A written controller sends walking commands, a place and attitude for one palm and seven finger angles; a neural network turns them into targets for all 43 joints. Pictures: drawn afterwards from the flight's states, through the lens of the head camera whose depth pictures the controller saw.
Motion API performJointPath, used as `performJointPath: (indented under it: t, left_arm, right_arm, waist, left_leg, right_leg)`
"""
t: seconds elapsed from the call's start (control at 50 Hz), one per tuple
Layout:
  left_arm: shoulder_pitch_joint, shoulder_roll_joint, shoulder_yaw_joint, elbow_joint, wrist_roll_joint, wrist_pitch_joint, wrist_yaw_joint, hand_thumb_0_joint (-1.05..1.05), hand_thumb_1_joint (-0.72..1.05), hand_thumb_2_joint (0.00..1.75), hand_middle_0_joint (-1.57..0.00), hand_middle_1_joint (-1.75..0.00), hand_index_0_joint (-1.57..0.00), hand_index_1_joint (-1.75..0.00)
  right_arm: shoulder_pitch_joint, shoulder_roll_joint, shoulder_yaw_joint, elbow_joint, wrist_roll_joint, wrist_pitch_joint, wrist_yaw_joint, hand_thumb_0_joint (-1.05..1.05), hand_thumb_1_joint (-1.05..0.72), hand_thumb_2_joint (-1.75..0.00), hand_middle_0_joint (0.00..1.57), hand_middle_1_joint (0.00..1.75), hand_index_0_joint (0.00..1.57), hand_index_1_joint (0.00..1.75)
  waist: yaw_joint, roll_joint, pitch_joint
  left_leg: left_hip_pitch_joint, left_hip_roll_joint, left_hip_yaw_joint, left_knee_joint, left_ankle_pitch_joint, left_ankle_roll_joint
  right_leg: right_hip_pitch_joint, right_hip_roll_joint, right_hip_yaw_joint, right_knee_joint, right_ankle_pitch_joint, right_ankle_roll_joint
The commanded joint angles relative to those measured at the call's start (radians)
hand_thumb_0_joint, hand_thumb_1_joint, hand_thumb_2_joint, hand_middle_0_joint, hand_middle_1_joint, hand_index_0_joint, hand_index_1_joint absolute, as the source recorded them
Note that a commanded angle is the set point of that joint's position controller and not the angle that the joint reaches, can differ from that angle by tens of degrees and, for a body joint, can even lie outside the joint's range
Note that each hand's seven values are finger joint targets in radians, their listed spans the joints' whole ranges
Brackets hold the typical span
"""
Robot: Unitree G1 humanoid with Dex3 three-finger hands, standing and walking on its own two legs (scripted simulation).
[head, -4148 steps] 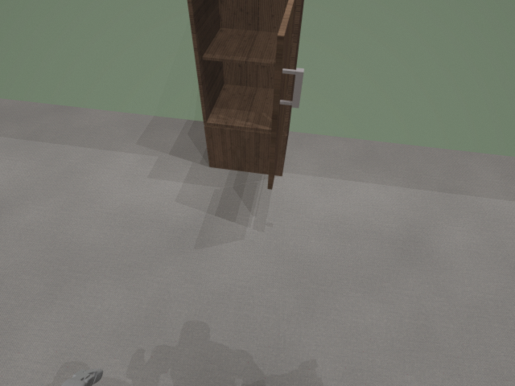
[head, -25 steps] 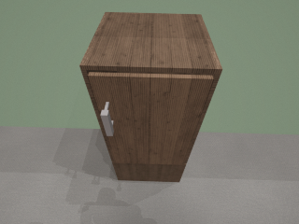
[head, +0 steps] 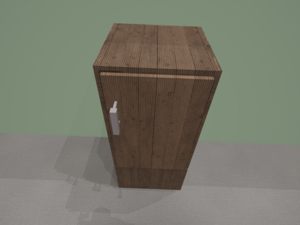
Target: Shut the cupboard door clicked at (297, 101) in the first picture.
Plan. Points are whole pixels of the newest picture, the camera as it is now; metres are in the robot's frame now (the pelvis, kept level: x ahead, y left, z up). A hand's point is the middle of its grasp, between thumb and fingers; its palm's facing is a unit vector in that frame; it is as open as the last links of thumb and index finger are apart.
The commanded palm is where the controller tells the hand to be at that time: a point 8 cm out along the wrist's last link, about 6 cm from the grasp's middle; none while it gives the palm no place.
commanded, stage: come to a stop and stand still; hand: left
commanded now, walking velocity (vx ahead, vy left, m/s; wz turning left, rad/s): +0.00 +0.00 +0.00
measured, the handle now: (116, 118) +0.49 +0.15 -0.02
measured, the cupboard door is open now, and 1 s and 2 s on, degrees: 0 0 0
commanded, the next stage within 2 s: look again from close up in 0.24 s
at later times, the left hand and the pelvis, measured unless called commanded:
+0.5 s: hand out of the picture -0.02 +0.18 -0.17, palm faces +0.00 -0.98 -0.18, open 7.4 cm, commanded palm none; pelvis +0.00 +0.01 +0.01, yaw +0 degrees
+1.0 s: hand out of the picture +0.01 +0.18 -0.17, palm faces -0.01 -0.98 -0.19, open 7.4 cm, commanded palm none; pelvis +0.01 +0.01 +0.01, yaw -1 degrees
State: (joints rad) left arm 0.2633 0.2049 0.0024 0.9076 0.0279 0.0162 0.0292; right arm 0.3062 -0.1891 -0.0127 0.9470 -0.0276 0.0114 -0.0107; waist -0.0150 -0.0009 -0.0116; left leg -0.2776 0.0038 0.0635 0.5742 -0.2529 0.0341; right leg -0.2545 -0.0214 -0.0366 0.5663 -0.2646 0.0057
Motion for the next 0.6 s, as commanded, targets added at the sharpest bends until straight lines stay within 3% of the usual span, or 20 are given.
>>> performJointPath:
  t: [0.0, 0.2, 0.34, 0.58]
  left_arm:
    - [0.064, 0.095, 0.021, -0.035, -0.006, -0.018, 0.009, 0.0, 0.9, 0.9, -0.2, -0.3, -0.2, -0.3]
    - [0.098, 0.085, 0.014, 0.014, -0.006, -0.03, 0.012, 0.0, 0.9, 0.9, -0.2, -0.3, -0.2, -0.3]
    - [0.131, 0.064, 0.008, 0.067, -0.005, -0.035, 0.017, 0.0, 0.9, 0.9, -0.2, -0.3, -0.2, -0.3]
    - [0.151, 0.037, 0.003, 0.121, -0.004, -0.037, 0.021, 0.0, 0.9, 0.9, -0.2, -0.3, -0.2, -0.3]
  right_arm:
    - [-0.023, -0.131, -0.028, -0.059, 0.007, -0.024, -0.004, 0.0, -0.9, -0.9, 0.2, 0.3, 0.2, 0.3]
    - [-0.002, -0.102, -0.023, 0.009, 0.015, -0.019, -0.001, 0.0, -0.9, -0.9, 0.2, 0.3, 0.2, 0.3]
    - [-0.002, -0.088, -0.021, 0.057, 0.02, -0.022, -0.003, 0.0, -0.9, -0.9, 0.2, 0.3, 0.2, 0.3]
    - [-0.003, -0.076, -0.021, 0.104, 0.022, -0.023, -0.005, 0.0, -0.9, -0.9, 0.2, 0.3, 0.2, 0.3]
  waist:
    - [0.025, 0.041, 0.08]
    - [0.004, -0.019, 0.069]
    - [0.005, 0.017, 0.067]
    - [0.01, 0.014, 0.096]
  left_leg:
    - [-0.104, 0.122, -0.182, -0.263, -0.184, 0.016]
    - [-0.022, 0.091, -0.132, -0.215, -0.116, 0.002]
    - [-0.003, 0.102, -0.136, -0.238, -0.106, 0.002]
    - [-0.005, 0.106, -0.137, -0.271, -0.112, -0.002]
  right_leg:
    - [0.012, -0.046, 0.058, -0.113, -0.012, -0.025]
    - [-0.044, -0.079, 0.113, -0.2, -0.061, -0.029]
    - [-0.034, -0.076, 0.101, -0.197, -0.017, -0.025]
    - [-0.018, -0.077, 0.094, -0.206, 0.013, -0.018]
